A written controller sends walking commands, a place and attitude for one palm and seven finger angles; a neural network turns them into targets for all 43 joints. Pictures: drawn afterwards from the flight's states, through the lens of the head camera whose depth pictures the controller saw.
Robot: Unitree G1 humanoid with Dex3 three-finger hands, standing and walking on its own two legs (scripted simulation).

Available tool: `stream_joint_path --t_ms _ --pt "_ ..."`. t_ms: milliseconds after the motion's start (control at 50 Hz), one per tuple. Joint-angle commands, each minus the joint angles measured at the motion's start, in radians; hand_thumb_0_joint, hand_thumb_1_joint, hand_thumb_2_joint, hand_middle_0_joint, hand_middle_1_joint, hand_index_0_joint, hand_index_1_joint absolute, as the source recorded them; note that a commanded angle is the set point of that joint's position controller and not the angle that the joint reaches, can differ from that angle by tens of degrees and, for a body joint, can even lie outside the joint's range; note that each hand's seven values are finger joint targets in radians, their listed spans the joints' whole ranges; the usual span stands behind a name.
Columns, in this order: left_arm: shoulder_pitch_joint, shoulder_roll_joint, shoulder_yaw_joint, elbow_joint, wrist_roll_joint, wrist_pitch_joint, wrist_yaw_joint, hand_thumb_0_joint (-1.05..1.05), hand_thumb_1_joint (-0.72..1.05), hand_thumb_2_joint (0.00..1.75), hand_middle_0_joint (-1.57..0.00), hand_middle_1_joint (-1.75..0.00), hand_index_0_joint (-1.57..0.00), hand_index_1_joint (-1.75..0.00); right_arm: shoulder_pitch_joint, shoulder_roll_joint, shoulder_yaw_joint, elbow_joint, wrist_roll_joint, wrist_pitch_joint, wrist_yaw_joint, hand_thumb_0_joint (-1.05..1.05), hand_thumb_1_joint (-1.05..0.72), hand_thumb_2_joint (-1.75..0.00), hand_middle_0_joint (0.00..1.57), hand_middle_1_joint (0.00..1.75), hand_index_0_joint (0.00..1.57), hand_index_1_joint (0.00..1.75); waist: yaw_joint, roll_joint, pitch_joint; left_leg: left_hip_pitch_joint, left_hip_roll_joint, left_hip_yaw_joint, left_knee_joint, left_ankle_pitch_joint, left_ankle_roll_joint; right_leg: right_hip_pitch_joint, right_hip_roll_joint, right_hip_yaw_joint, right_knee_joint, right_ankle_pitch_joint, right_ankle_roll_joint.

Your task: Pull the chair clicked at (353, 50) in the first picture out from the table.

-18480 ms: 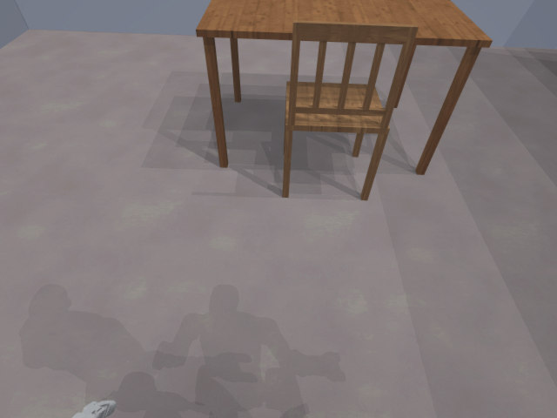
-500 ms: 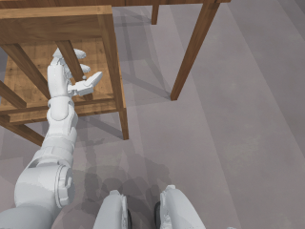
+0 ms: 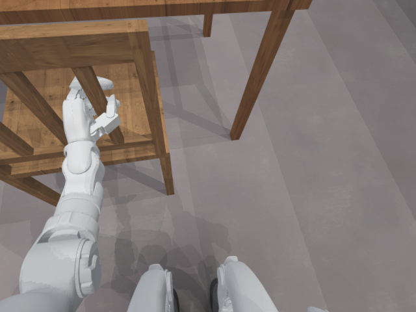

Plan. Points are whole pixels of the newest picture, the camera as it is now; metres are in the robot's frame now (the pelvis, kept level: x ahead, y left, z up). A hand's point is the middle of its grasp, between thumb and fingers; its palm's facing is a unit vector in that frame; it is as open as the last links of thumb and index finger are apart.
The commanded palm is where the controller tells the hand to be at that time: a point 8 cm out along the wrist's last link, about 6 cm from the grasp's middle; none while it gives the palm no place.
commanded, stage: hook a spindle and tug to test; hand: left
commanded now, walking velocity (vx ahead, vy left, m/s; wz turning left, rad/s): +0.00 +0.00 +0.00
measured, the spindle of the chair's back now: (47, 116) +0.49 +0.28 +0.00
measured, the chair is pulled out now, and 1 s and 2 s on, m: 0.00 0.07 0.20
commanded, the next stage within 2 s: step backward, pulling the chair out in 0.28 s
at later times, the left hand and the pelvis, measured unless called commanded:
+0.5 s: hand (109, 132) +0.44 +0.15 +0.02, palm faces +0.08 -0.99 -0.15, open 5.6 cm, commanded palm +0.41 +0.20 +0.02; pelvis +0.03 +0.01 +0.04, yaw +2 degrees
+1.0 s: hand (112, 149) +0.40 +0.14 +0.04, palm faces +0.05 -0.99 -0.13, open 5.3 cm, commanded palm +0.38 +0.19 +0.03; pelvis +0.01 +0.01 +0.10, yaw +1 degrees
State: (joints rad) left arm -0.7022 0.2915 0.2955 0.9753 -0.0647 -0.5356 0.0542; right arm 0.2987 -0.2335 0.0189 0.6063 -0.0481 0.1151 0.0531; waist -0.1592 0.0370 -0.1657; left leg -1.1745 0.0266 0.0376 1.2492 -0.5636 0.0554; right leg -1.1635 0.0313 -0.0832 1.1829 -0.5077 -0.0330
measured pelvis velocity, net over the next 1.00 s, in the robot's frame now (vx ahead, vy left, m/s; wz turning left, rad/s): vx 0.01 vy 0.01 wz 0.02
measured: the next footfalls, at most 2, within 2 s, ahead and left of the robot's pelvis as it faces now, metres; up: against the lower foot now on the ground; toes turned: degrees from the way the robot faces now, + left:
none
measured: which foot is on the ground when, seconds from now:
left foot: down 0.00-1.00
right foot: down 0.00-1.00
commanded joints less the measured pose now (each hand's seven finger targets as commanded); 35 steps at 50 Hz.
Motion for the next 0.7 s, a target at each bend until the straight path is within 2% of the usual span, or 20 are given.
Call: stream_joint_path --t_ms 0,100,180,200,240,320,340,360,380,400,420,440,460,480,520,560,580,620,640,680 --pt "-0.176 0.088 -0.032 -0.259 0.0 -0.08 -0.019 0.0 0.9 0.9 -0.5 -1.45 -0.5 -1.45 0.134 -0.158 -0.063 -0.078 0.0 -0.021 0.0 0.0 -0.9 -0.9 0.2 0.3 0.2 0.3 0.025 0.071 -0.52 0.401 -0.007 -0.087 -0.141 0.532 -0.043 0.322 0.011 0.058 -0.116 0.434 0.005" --pt "-0.059 0.019 -0.097 -0.371 -0.014 -0.072 -0.015 0.0 0.9 0.9 -0.5 -1.45 -0.5 -1.45 0.131 -0.152 -0.072 -0.086 0.006 -0.029 0.007 0.0 -0.9 -0.9 0.2 0.3 0.2 0.3 0.036 0.089 -0.519 0.481 0.006 -0.093 -0.151 0.658 -0.055 0.321 0.009 0.046 -0.121 0.489 0.005" --pt "0.041 -0.005 -0.118 -0.44 -0.024 -0.064 -0.009 0.0 0.9 0.9 -0.5 -1.45 -0.5 -1.45 0.127 -0.147 -0.077 -0.09 0.01 -0.032 0.013 0.0 -0.9 -0.9 0.2 0.3 0.2 0.3 0.049 0.054 -0.509 0.489 0.01 -0.092 -0.156 0.717 -0.057 0.358 0.008 0.044 -0.127 0.544 0.008" --pt "0.033 -0.018 -0.139 -0.463 -0.025 -0.064 -0.009 0.0 0.9 0.9 -0.5 -1.45 -0.5 -1.45 0.122 -0.149 -0.078 -0.089 0.011 -0.036 0.011 0.0 -0.9 -0.9 0.2 0.3 0.2 0.3 0.04 0.059 -0.505 0.496 0.011 -0.093 -0.153 0.722 -0.056 0.35 0.006 0.045 -0.125 0.55 0.007" --pt "0.037 -0.003 -0.126 -0.481 -0.022 -0.065 -0.002 0.0 0.9 0.9 -0.5 -1.45 -0.5 -1.45 0.122 -0.146 -0.081 -0.082 0.01 -0.041 0.007 0.0 -0.9 -0.9 0.2 0.3 0.2 0.3 0.044 0.06 -0.505 0.492 0.01 -0.091 -0.148 0.729 -0.059 0.358 0.003 0.048 -0.118 0.571 0.009" --pt "0.019 -0.04 -0.163 -0.493 -0.016 -0.069 0.002 0.0 0.9 0.9 -0.5 -1.45 -0.5 -1.45 0.112 -0.144 -0.083 -0.069 0.01 -0.053 0.004 0.0 -0.9 -0.9 0.2 0.3 0.2 0.3 0.034 0.079 -0.475 0.52 0.014 -0.107 -0.145 0.733 -0.069 0.295 0.002 0.038 -0.111 0.514 0.009" --pt "-0.008 -0.027 -0.152 -0.496 -0.016 -0.072 0.006 0.0 0.9 0.9 -0.5 -1.45 -0.5 -1.45 0.109 -0.146 -0.083 -0.064 0.008 -0.054 0.001 0.0 -0.9 -0.9 0.2 0.3 0.2 0.3 0.033 0.084 -0.474 0.52 0.015 -0.112 -0.141 0.74 -0.074 0.282 0.001 0.036 -0.105 0.508 0.007" --pt "-0.066 -0.042 -0.17 -0.497 -0.012 -0.074 0.009 0.0 0.9 0.9 -0.5 -1.45 -0.5 -1.45 0.106 -0.144 -0.083 -0.056 0.006 -0.056 -0.001 0.0 -0.9 -0.9 0.2 0.3 0.2 0.3 0.017 0.088 -0.473 0.524 0.014 -0.115 -0.136 0.722 -0.076 0.265 0.0 0.035 -0.105 0.493 0.01" --pt "-0.236 0.285 -0.073 -0.644 0.075 0.057 0.058 0.0 0.9 0.9 -0.5 -1.45 -0.5 -1.45 0.115 -0.153 -0.078 -0.128 0.071 0.01 -0.04 0.0 -0.9 -0.9 0.2 0.3 0.2 0.3 0.076 0.1 -0.726 0.77 0.01 -0.074 -0.326 0.602 -0.043 0.716 -0.068 0.132 -0.279 0.599 -0.008" --pt "-0.285 0.254 -0.088 -0.682 0.066 0.128 0.075 0.0 0.9 0.9 -0.5 -1.45 -0.5 -1.45 0.145 -0.128 -0.075 -0.163 0.084 0.022 -0.081 0.0 -0.9 -0.9 0.2 0.3 0.2 0.3 0.053 0.13 -0.675 0.785 -0.005 -0.065 -0.366 0.621 -0.031 0.756 -0.069 0.129 -0.326 0.713 -0.004" --pt "-0.228 0.201 -0.117 -0.646 0.06 0.168 0.076 0.0 0.9 0.9 -0.5 -1.45 -0.5 -1.45 0.139 -0.129 -0.072 -0.159 0.088 0.02 -0.101 0.0 -0.9 -0.9 0.2 0.3 0.2 0.3 0.045 0.118 -0.606 0.773 -0.005 -0.069 -0.39 0.641 -0.029 0.751 -0.08 0.12 -0.335 0.776 0.0" --pt "-0.139 0.134 -0.159 -0.577 0.063 0.211 0.074 0.0 0.9 0.9 -0.5 -1.45 -0.5 -1.45 0.105 -0.116 -0.059 -0.154 0.094 0.027 -0.112 0.0 -0.9 -0.9 0.2 0.3 0.2 0.3 0.045 0.143 -0.551 0.778 0.003 -0.078 -0.413 0.698 -0.03 0.716 -0.088 0.116 -0.331 0.801 0.003" --pt "-0.073 0.102 -0.186 -0.512 0.063 0.248 0.073 0.0 0.9 0.9 -0.5 -1.45 -0.5 -1.45 0.09 -0.121 -0.052 -0.141 0.096 0.036 -0.123 0.0 -0.9 -0.9 0.2 0.3 0.2 0.3 0.049 0.117 -0.491 0.791 0.026 -0.117 -0.45 0.731 -0.036 0.685 -0.09 0.103 -0.339 0.739 0.008" --pt "-0.022 0.075 -0.208 -0.436 0.064 0.278 0.073 0.0 0.9 0.9 -0.5 -1.45 -0.5 -1.45 0.087 -0.122 -0.046 -0.129 0.099 0.044 -0.134 0.0 -0.9 -0.9 0.2 0.3 0.2 0.3 0.049 0.101 -0.427 0.791 0.043 -0.123 -0.464 0.792 -0.027 0.679 -0.091 0.101 -0.36 0.733 0.015" --pt "-0.012 0.053 -0.226 -0.319 0.062 0.307 0.068 0.0 0.9 0.9 -0.5 -1.45 -0.5 -1.45 0.101 -0.125 -0.04 -0.105 0.098 0.053 -0.146 0.0 -0.9 -0.9 0.2 0.3 0.2 0.3 0.04 0.017 -0.362 0.782 0.063 -0.119 -0.496 0.846 -0.02 0.722 -0.102 0.101 -0.413 0.794 0.027" --pt "-0.071 0.066 -0.225 -0.253 0.06 0.304 0.067 0.0 0.9 0.9 -0.5 -1.45 -0.5 -1.45 0.096 -0.138 -0.038 -0.09 0.094 0.053 -0.154 0.0 -0.9 -0.9 0.2 0.3 0.2 0.3 0.043 -0.015 -0.32 0.783 0.085 -0.13 -0.538 0.847 -0.021 0.757 -0.114 0.107 -0.455 0.793 0.034" --pt "-0.096 0.064 -0.231 -0.223 0.059 0.295 0.063 0.0 0.9 0.9 -0.5 -1.45 -0.5 -1.45 0.09 -0.141 -0.039 -0.084 0.092 0.051 -0.157 0.0 -0.9 -0.9 0.2 0.3 0.2 0.3 0.046 -0.002 -0.304 0.783 0.094 -0.138 -0.562 0.836 -0.023 0.77 -0.12 0.11 -0.474 0.771 0.032" --pt "-0.113 0.076 -0.226 -0.185 0.064 0.279 0.06 0.0 0.9 0.9 -0.5 -1.45 -0.5 -1.45 0.087 -0.142 -0.041 -0.07 0.09 0.042 -0.161 0.0 -0.9 -0.9 0.2 0.3 0.2 0.3 0.059 0.105 -0.299 0.857 0.11 -0.147 -0.593 0.915 -0.028 0.75 -0.12 0.113 -0.493 0.7 0.028" --pt "-0.115 0.067 -0.237 -0.179 0.061 0.269 0.054 0.0 0.9 0.9 -0.5 -1.45 -0.5 -1.45 0.086 -0.141 -0.042 -0.063 0.087 0.036 -0.162 0.0 -0.9 -0.9 0.2 0.3 0.2 0.3 0.066 0.17 -0.299 0.912 0.125 -0.164 -0.606 1.01 -0.031 0.723 -0.116 0.113 -0.496 0.63 0.026" --pt "-0.112 0.052 -0.245 -0.17 0.062 0.253 0.045 0.0 0.9 0.9 -0.5 -1.45 -0.5 -1.45 0.095 -0.132 -0.045 -0.046 0.078 0.024 -0.16 0.0 -0.9 -0.9 0.2 0.3 0.2 0.3 0.069 0.233 -0.308 1.046 0.145 -0.183 -0.613 1.204 -0.035 0.662 -0.098 0.11 -0.515 0.5 0.028"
